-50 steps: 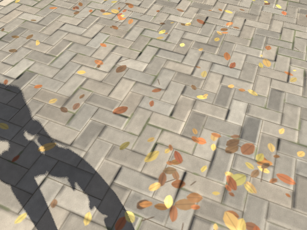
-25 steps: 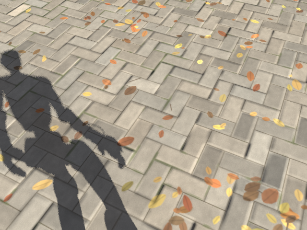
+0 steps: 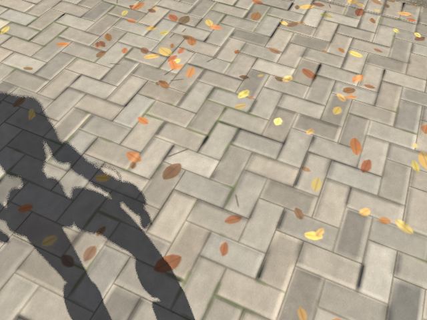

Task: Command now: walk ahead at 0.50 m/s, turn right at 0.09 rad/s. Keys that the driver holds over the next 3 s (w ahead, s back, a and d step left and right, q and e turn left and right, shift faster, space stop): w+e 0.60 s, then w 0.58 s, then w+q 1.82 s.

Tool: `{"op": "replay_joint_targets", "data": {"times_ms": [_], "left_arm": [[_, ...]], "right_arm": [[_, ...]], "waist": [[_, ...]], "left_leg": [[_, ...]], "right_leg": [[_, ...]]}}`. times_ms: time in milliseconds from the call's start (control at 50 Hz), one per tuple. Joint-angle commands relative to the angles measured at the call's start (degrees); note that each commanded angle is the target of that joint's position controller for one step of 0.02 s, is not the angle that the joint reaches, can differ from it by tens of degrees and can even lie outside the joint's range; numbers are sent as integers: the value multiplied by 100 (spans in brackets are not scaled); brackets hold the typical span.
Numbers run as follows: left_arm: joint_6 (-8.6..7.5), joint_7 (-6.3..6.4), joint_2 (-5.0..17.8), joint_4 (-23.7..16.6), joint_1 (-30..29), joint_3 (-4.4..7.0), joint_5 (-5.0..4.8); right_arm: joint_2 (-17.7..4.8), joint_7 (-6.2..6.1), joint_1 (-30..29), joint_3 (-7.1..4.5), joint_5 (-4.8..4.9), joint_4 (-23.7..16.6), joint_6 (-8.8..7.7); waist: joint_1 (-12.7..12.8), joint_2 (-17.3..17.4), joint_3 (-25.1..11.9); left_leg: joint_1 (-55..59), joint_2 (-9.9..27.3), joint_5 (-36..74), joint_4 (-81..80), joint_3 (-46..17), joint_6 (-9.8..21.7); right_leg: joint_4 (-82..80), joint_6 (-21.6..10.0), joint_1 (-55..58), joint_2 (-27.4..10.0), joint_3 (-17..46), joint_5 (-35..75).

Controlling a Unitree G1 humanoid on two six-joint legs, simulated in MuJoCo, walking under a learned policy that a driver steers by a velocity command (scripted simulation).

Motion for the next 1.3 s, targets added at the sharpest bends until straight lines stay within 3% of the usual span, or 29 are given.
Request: {"op": "replay_joint_targets", "data": {"times_ms": [20,100,180,280,340,380,400,420,440,460,480,500,540,580,620,700,820,860,880,900,920,940,960,980,1000,1020,1080,1200,1300], "left_arm": [[91,37,203,-197,331,94,5],[142,19,249,-447,-333,133,35],[104,-103,122,-709,-1072,70,44],[116,-289,92,-1121,-1711,11,37],[131,-397,343,-1265,-1416,123,35],[158,-359,864,-949,93,421,12],[214,-222,1438,-817,934,601,18],[190,-220,1652,-958,732,597,-32],[172,-215,1213,-951,866,454,34],[129,-184,914,-986,658,386,75],[83,-199,775,-1071,240,338,76],[63,-191,592,-1174,-102,284,92],[64,-150,576,-1289,-305,255,120],[54,-73,765,-1299,-175,299,86],[68,9,898,-1281,-11,334,70],[101,43,781,-1121,385,292,61],[163,58,837,-880,761,296,70],[210,75,877,-916,613,299,78],[214,62,753,-978,520,241,107],[200,55,526,-1098,614,137,208],[104,19,103,-1068,1410,24,57],[49,13,617,-1014,1110,95,-18],[16,-1,855,-1174,485,157,-65],[1,8,804,-1255,136,144,-12],[-3,13,736,-1300,-10,162,70],[18,8,662,-1300,66,176,95],[99,14,404,-1303,134,131,98],[63,-24,205,-1616,-973,28,132],[-51,-158,275,-1891,-1774,21,61]], "right_arm": [[-602,-22,24,-97,-39,-172,-109],[-788,-176,339,-145,-75,-29,-125],[-839,-261,493,-130,-31,2,-117],[-928,-297,921,-179,43,170,64],[-1161,-363,703,-257,71,33,208],[-1180,-414,553,-246,64,-104,301],[-995,-407,682,-158,-57,-278,238],[-243,-272,1066,73,-84,-502,12],[-772,-162,457,-38,134,-602,-257],[-908,-120,15,-69,295,-760,-377],[-847,-152,-99,-70,230,-756,-410],[-927,-203,-133,-141,84,-725,-364],[-859,-219,13,-182,8,-773,-199],[-720,-246,-119,-164,-50,-869,-93],[-631,-257,-531,-132,-73,-1018,-59],[-425,-155,-1221,-27,-12,-1179,-119],[-773,-24,-1546,-75,49,-1418,-231],[-934,-24,-935,-153,41,-1278,-270],[-1143,-44,-155,-252,-8,-1069,-285],[-1482,-61,812,-332,-66,-944,-281],[-1724,-11,1316,-431,-25,-687,-199],[-1177,14,1268,-281,123,-714,-176],[-933,-6,819,-205,125,-812,-147],[-875,-15,437,-162,51,-910,-110],[-780,-11,233,-127,2,-931,-100],[-711,-11,163,-90,-54,-930,-111],[-792,-21,268,-103,11,-825,-133],[-1026,-140,705,-160,104,-614,-31],[-1079,-181,1226,-175,176,-402,111]], "waist": [[168,657,-245],[46,502,8],[-171,485,187],[-341,379,399],[-9,656,29],[791,587,-811],[970,-315,-1476],[397,-1451,-2082],[741,-776,-2139],[731,-514,-1459],[443,180,-915],[236,296,-697],[-35,169,-510],[-65,103,-357],[47,34,-226],[435,-207,-157],[482,-354,-1],[106,-440,-254],[-250,-332,-836],[-554,277,-1699],[-286,2070,-2260],[-476,1470,-1854],[-491,945,-1013],[-351,473,-582],[-222,383,-297],[-69,532,-291],[44,682,-272],[-241,551,-48],[-426,597,145]], "left_leg": [[587,1512,515,-1572,-1356,942],[791,1483,963,-1765,-689,842],[891,1358,994,-1908,-1,621],[2150,1750,1696,-1422,315,517],[2468,1836,4217,-370,566,332],[1818,1507,4806,1751,807,47],[275,1177,2621,3675,865,-203],[-2136,-219,-2261,5652,24,-531],[-2796,88,-2257,5943,-1010,-314],[-3072,354,-1826,5751,-944,-161],[-2833,623,-1399,5157,-907,-142],[-2408,800,-1202,4616,-885,-190],[-1875,896,-1070,4109,-886,-333],[-1844,861,-779,3486,-748,-529],[-1902,767,-24,2607,-650,-671],[-1268,479,1656,1049,-467,-620],[-1583,423,863,402,-578,-225],[-780,230,567,160,-365,11],[403,364,796,271,-469,238],[2094,1329,910,492,-1567,678],[3793,2394,-475,-179,-4089,1503],[3679,2339,-1680,-600,-4547,1330],[2930,2160,-1657,-714,-3755,1075],[2152,1941,-1053,-843,-3131,966],[1589,1766,-478,-987,-2746,966],[1266,1611,-50,-1098,-2445,926],[932,1469,695,-1393,-1860,1013],[871,1163,1244,-1596,-1012,815],[1237,1355,1060,-1215,-1291,767]], "right_leg": [[-235,39,-720,-468,235,488],[-1321,149,-1348,-392,406,1654],[-2576,108,-1058,-178,45,2627],[-3170,-100,-1491,-59,-178,2055],[-3164,-368,-727,354,-658,1129],[-3511,-716,1413,799,-721,1236],[-3562,-1140,3205,-264,989,1314],[-4568,-2302,4938,-1527,4364,340],[-4965,-2037,5029,-1444,4372,200],[-4932,-1777,4472,-1239,3453,564],[-4997,-1602,3498,-990,2757,1210],[-5076,-1490,2768,-811,2294,1730],[-5316,-1498,1979,-612,2004,2136],[-5445,-1507,1571,-507,1695,2443],[-5497,-1382,1394,-347,1389,2475],[-5473,-996,1219,-81,971,1923],[-4854,-884,2559,-699,1545,2208],[-4236,-732,2725,-596,1461,3515],[-3326,-593,2459,-285,1219,3986],[-1698,-383,1420,166,894,2689],[112,19,-671,1016,511,-905],[711,-25,-1435,747,957,-1387],[773,-52,-1748,480,829,-861],[560,-33,-1593,197,572,-389],[209,2,-1459,21,486,-94],[-18,16,-1151,-133,472,83],[-619,148,-992,-261,292,270],[-2651,326,-926,-160,37,1998],[-3611,326,-635,148,37,2154]]}}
